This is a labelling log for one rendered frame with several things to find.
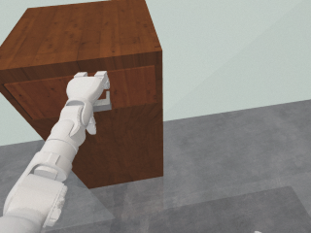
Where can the left robot hand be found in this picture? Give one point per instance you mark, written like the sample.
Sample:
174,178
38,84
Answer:
89,88

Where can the handle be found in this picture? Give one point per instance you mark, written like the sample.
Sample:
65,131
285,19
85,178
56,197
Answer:
102,104

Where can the cabinet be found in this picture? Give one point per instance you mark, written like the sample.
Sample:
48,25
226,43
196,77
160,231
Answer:
63,40

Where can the robot left forearm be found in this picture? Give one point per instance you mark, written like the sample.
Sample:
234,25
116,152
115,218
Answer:
54,160

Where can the drawer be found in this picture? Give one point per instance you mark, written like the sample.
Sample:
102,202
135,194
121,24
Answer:
47,97

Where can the robot left upper arm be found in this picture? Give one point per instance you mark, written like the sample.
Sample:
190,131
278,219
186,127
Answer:
38,203

